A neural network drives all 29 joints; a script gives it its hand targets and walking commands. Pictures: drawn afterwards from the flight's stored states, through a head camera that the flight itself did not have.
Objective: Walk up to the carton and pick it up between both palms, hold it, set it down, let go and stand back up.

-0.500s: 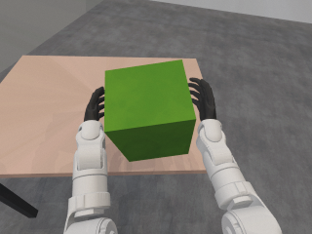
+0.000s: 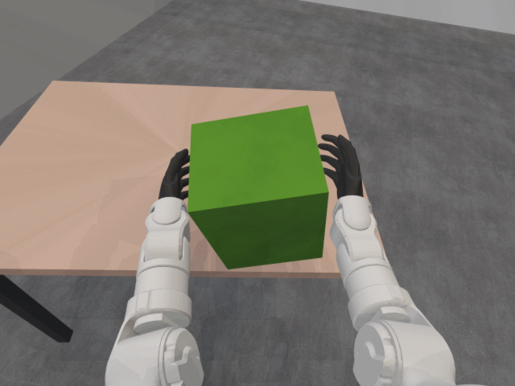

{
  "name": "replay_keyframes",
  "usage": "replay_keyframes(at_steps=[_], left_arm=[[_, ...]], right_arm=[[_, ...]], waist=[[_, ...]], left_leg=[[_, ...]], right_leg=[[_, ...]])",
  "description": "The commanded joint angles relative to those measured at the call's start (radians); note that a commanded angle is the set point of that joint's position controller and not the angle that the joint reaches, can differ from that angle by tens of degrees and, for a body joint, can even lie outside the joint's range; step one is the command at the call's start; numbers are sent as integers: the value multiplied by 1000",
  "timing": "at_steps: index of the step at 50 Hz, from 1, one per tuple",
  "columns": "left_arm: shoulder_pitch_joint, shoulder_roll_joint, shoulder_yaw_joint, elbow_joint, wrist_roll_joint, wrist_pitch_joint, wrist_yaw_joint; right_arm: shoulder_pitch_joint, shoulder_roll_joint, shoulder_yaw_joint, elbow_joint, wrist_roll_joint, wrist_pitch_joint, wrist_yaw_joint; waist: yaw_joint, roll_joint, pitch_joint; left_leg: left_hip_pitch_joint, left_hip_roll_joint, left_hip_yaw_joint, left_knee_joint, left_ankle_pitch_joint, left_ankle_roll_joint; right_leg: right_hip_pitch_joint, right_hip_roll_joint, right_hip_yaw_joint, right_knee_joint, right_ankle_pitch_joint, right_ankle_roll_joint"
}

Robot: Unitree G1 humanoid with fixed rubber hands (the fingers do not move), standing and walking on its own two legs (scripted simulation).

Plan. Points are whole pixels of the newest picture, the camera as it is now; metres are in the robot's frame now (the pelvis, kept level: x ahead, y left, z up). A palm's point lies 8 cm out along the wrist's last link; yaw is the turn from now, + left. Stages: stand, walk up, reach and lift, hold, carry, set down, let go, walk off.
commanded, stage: set down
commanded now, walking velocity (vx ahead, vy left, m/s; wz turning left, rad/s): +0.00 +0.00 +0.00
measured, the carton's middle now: (263, 197) +0.42 +0.01 +0.05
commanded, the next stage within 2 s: none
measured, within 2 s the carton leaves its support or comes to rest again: neither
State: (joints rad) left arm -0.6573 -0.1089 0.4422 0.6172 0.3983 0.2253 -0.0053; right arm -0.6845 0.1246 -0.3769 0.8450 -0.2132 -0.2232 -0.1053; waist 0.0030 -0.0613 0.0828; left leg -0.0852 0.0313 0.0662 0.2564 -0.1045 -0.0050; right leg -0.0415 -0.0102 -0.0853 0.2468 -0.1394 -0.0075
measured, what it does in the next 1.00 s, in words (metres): stands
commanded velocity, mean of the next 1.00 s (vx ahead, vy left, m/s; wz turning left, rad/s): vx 0.00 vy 0.00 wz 0.00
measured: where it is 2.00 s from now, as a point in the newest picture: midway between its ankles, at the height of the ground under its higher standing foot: outside the picture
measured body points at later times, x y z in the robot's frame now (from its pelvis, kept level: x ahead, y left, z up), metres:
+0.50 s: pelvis +0.03 +0.00 +0.00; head +0.06 +0.02 +0.45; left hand +0.43 +0.14 +0.05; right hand +0.42 -0.13 +0.08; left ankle +0.03 +0.12 -0.75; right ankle +0.00 -0.11 -0.75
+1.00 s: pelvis +0.03 +0.00 +0.00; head +0.08 +0.01 +0.45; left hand +0.44 +0.14 +0.03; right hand +0.43 -0.14 +0.05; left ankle +0.03 +0.12 -0.75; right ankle +0.00 -0.11 -0.75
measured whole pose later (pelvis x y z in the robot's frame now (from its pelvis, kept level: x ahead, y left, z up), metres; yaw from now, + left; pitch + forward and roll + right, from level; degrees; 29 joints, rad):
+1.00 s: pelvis +0.03 +0.00 +0.00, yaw -1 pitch +6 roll +0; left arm -0.72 -0.06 0.50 0.94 0.38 -0.05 0.03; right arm -0.69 0.17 -0.55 0.94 -0.37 -0.30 -0.11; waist 0.00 -0.03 -0.01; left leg -0.26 0.04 0.08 0.29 -0.14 -0.01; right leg -0.21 0.00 -0.08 0.26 -0.16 -0.01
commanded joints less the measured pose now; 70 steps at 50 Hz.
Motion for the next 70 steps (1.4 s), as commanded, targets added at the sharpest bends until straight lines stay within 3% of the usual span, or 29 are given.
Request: replay_keyframes(at_steps=[1,9,16,25,35,50,70], left_arm=[[-648,-460,-355,-92,-58,-148,-111],[-653,-462,-344,-51,-53,-193,-109],[-634,-467,-345,-34,-45,-227,-97],[-619,-470,-344,-2,-50,-264,-82],[-644,-459,-333,76,-61,-330,-89],[-665,-434,-231,214,-7,-395,-86],[-598,-412,-128,253,73,-400,-78]], right_arm=[[-530,424,213,-37,-97,-18,128],[-494,456,172,4,-143,-11,141],[-475,490,207,14,-143,-26,148],[-457,506,238,28,-141,-45,144],[-452,527,199,76,-182,-74,128],[-477,540,123,127,-244,-89,145],[-444,508,17,127,-317,-94,169]], waist=[[-22,78,-508],[-34,80,-535],[-8,81,-585],[17,86,-629],[-18,65,-674],[3,70,-683],[10,77,-616]], left_leg=[[185,-29,53,-3,115,-5],[201,-31,52,13,212,-17],[186,-28,54,51,333,-27],[155,-21,56,81,404,-29],[73,-22,50,84,377,-24],[8,-14,56,68,318,-10],[23,-6,62,64,295,-4]], right_leg=[[41,23,-47,-26,121,33],[58,31,-45,-6,228,37],[91,36,-34,31,384,41],[98,33,-27,61,484,42],[111,21,-19,84,566,53],[76,14,-5,85,476,48],[9,21,-14,60,351,39]])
